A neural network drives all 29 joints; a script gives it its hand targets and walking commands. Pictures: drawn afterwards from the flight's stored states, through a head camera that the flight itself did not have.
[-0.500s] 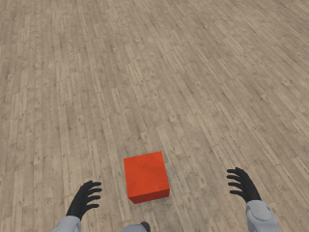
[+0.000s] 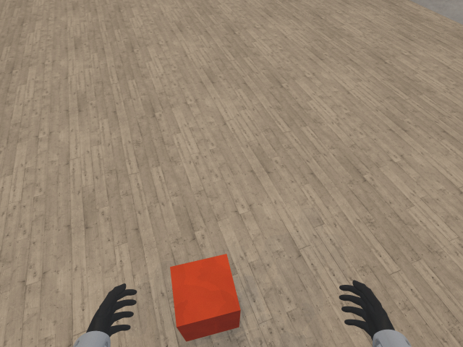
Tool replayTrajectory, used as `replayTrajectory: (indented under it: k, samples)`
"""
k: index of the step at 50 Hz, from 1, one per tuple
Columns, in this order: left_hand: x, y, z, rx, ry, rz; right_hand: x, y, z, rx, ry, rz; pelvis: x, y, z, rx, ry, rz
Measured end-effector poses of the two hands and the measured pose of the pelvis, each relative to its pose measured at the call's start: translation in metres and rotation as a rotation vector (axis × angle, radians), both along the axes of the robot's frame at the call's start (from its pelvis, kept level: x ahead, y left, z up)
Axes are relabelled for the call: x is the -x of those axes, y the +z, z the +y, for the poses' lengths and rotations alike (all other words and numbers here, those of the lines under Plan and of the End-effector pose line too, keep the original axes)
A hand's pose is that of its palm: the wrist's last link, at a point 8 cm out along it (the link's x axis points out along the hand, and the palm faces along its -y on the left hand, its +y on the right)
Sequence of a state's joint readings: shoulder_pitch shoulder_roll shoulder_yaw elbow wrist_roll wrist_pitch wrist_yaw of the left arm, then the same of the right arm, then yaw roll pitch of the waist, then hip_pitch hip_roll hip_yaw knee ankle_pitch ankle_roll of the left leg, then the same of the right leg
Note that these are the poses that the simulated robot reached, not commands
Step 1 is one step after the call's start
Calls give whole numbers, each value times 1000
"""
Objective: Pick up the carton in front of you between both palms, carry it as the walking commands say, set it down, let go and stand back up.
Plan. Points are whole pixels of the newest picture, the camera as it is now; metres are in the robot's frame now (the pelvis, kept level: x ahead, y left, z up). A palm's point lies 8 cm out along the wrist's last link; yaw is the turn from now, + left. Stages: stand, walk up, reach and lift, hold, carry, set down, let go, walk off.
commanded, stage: let go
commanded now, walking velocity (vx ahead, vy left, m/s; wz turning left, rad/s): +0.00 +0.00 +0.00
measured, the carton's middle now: (206, 298) +0.38 +0.12 -0.65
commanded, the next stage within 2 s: stand in 0.06 s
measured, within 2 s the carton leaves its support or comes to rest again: neither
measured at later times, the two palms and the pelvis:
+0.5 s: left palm out of the picture +0.07 +0.30 -0.13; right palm out of the picture +0.14 -0.22 -0.12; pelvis +0.04 +0.02 -0.02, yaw +4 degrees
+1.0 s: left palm out of the picture +0.01 +0.29 -0.14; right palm out of the picture +0.12 -0.23 -0.13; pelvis +0.04 +0.02 -0.02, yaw +7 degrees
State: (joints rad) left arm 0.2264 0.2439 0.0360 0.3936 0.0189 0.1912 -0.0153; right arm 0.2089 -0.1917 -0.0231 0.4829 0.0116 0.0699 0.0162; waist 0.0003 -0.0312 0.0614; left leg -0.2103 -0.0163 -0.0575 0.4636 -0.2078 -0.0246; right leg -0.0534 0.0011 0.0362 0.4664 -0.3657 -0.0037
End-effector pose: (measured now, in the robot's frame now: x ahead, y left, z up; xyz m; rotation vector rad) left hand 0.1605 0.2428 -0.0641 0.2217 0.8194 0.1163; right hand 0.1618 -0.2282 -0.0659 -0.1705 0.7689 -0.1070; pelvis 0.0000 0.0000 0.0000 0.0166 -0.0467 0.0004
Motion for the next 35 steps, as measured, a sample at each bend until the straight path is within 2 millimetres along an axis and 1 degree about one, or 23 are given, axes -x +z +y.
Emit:
replayTrajectory:
  k: [4, 6, 10, 12, 14, 16, 19, 25, 29, 32, 35]
  samples:
    - [7, -2, 7, -4, 1, -2, 4, 0, 7, 16, 9, 9, 3, 0, 7, 7, 6, -4]
    - [14, -7, 16, -30, 6, -25, 16, -7, 2, 65, 17, 52, 1, -1, 9, 8, 18, 29]
    - [43, -28, 36, -62, 44, 29, 43, -23, -14, 122, 10, 168, -5, -6, 13, 1, 36, 77]
    - [58, -39, 44, -69, 64, 83, 51, -29, -17, 128, 8, 209, -11, -8, 15, -1, 42, 93]
    - [71, -47, 49, -71, 84, 131, 53, -34, -16, 128, 9, 234, -17, -10, 17, 0, 48, 105]
    - [79, -52, 53, -73, 102, 167, 51, -38, -13, 124, 11, 252, -23, -11, 19, 3, 54, 114]
    - [86, -56, 56, -76, 127, 201, 44, -46, -7, 114, 22, 268, -30, -14, 21, 5, 63, 122]
    - [89, -62, 57, -75, 170, 233, 22, -57, 7, 96, 48, 268, -42, -19, 23, 9, 77, 125]
    - [91, -66, 55, -68, 190, 252, 11, -60, 11, 94, 56, 263, -46, -21, 24, 12, 84, 121]
    - [95, -70, 53, -62, 201, 273, 8, -62, 11, 99, 58, 266, -47, -22, 24, 15, 90, 117]
    - [102, -73, 51, -56, 210, 298, 9, -63, 10, 107, 57, 278, -47, -23, 24, 17, 95, 112]
